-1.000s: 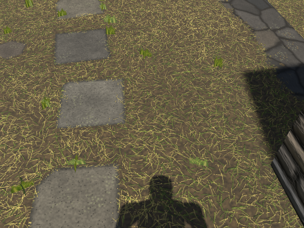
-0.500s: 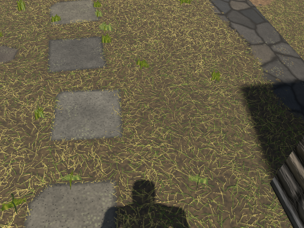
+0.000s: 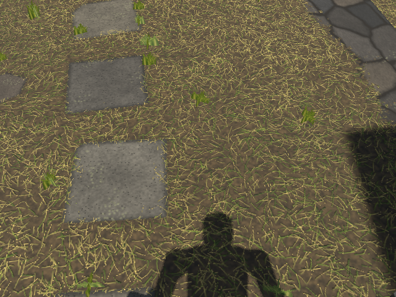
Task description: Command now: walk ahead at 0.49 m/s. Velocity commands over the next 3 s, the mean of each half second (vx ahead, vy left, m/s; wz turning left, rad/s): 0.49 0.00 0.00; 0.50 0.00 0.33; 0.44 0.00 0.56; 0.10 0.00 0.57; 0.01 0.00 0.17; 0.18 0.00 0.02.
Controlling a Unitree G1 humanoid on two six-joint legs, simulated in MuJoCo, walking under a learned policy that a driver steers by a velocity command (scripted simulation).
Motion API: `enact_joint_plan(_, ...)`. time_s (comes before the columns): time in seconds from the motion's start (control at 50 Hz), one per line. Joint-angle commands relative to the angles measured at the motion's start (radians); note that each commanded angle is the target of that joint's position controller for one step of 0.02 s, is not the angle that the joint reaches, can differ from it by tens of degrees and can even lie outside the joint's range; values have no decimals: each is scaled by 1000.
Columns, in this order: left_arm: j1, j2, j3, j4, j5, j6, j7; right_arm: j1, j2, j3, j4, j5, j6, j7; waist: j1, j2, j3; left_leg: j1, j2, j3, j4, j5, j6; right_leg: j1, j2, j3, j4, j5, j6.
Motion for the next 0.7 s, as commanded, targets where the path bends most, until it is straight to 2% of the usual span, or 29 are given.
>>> enact_joint_plan(0.02, -8, 82, 9, -26, 1, -24, 3, 95, -40, -19, -35, -7, 16, -7, -42, -98, -32, -90, 82, -28, -53, 52, -10, 31, -270, 267, -280, 58, -178)
enact_joint_plan(0.06, 28, 118, 15, -10, 2, -25, 19, 1, -56, -23, -76, -18, 22, -10, -31, -86, 7, -169, 95, -19, -154, 133, -36, 25, -273, 243, -312, 61, -189)
enact_joint_plan(0.1, 67, 135, 18, -1, 1, -19, 33, -90, -59, -23, -109, -23, 19, -7, -6, -74, 22, -224, 94, -11, -294, 252, -50, 60, -264, 218, -319, 78, -177)
enact_joint_plan(0.18, 146, 160, 20, 19, -12, -9, 44, -245, -38, -9, -149, -17, 8, 11, 47, -71, 30, -168, 39, 42, -551, 424, -53, 102, -235, 144, -311, 106, -137)
enact_joint_plan(0.22, 193, 165, 21, 38, -19, -2, 45, -304, -42, -5, -170, -10, 6, 22, 68, -71, 40, -172, 25, 44, -610, 425, -50, 165, -257, 144, -290, 101, -135)
enact_joint_plan(0.26, 222, 168, 24, 54, -22, 10, 47, -345, -53, -4, -194, -6, 3, 35, 72, -73, 47, -196, 19, 32, -656, 379, -32, 251, -294, 153, -250, 118, -126)
enact_joint_plan(0.3, 222, 180, 30, 59, -22, 22, 50, -342, -75, -9, -208, -6, -2, 46, 51, -84, 34, -174, 7, 32, -687, 304, -6, 319, -327, 164, -199, 180, -109)
enact_joint_plan(0.32, 210, 188, 33, 56, -21, 28, 51, -309, -92, -16, -204, -5, -5, 48, 26, -98, 13, -118, -8, 45, -697, 266, 8, 336, -331, 162, -156, 267, -98)
enact_joint_plan(0.34, 185, 192, 34, 49, -19, 35, 51, -229, -118, -30, -185, -6, -7, 48, -25, -106, -36, 3, -40, 73, -716, 247, 28, 332, -310, 137, -56, 429, -80)
enact_joint_plan(0.36, 179, 168, 25, 42, -12, 41, 50, -62, -164, -56, -132, -7, -6, 42, -99, -91, -140, 226, -63, 90, -720, 255, 59, 278, -254, 97, 139, 521, -54)
enact_joint_plan(0.38, 196, 127, 5, 14, 9, 40, 51, 127, -243, -78, -94, -19, -3, 32, -152, 25, -299, 534, 117, -115, -696, 260, 124, 78, -186, 45, 464, 279, -18)
enact_joint_plan(0.4, 319, -13, -32, 17, 1, 18, 40, 175, -299, -88, -67, -24, 2, 42, -79, 298, -405, 834, 314, -598, -837, 33, 273, -316, 6, 63, 784, -374, 40)
enact_joint_plan(0.42, 260, 102, -9, 25, -23, -5, 37, 153, -190, -57, -81, -22, -2, 45, -109, 178, -368, 804, 297, -658, -909, -60, 238, -422, -42, 200, 903, -442, 20)
enact_joint_plan(0.44, 168, 156, 6, -4, -47, -20, 33, 61, -151, -44, -99, -21, -6, 43, -93, 125, -231, 680, 270, -510, -921, -1, 198, -479, -91, 186, 916, -352, 1)
enact_joint_plan(0.46, 119, 152, 6, -12, -44, -24, 40, -22, -135, -36, -118, -26, -8, 43, -62, 42, -159, 542, 236, -391, -943, 130, 182, -442, -145, 158, 878, -256, 2)
enact_joint_plan(0.48, 94, 144, 12, -14, -27, -20, 45, -67, -112, -31, -124, -32, -10, 46, -38, 13, -107, 432, 201, -306, -972, 226, 176, -406, -177, 151, 820, -197, 9)
enact_joint_plan(0.5, 109, 127, 15, -11, -22, -8, 45, -83, -93, -25, -121, -41, -14, 48, -8, 33, -100, 369, 173, -246, -1000, 275, 166, -343, -204, 157, 780, -156, 12)
enact_joint_plan(0.54, 119, 91, 13, -8, -15, 13, 47, -63, -90, -24, -104, -34, -17, 49, 10, 36, -81, 313, 144, -189, -1042, 332, 179, -307, -210, 141, 720, -130, 27)
enact_joint_plan(0.58, 62, 87, 14, -33, -2, 21, 51, -26, -118, -30, -87, -27, -17, 41, 9, 19, -47, 301, 139, -168, -1069, 371, 197, -356, -211, 131, 627, -77, 50)
enact_joint_plan(0.62, -28, 90, 17, -68, 6, 18, 53, 14, -135, -36, -74, -24, -9, 26, -9, 7, -19, 319, 134, -161, -1085, 364, 200, -417, -202, 132, 495, 17, 75)
enact_joint_plan(0.7, -173, 74, 12, -109, -2, 4, 44, 71, -148, -41, -57, -17, 4, 6, -46, 26, 3, 307, 89, -116, -1080, 310, 161, -367, -150, 119, 240, 204, 95)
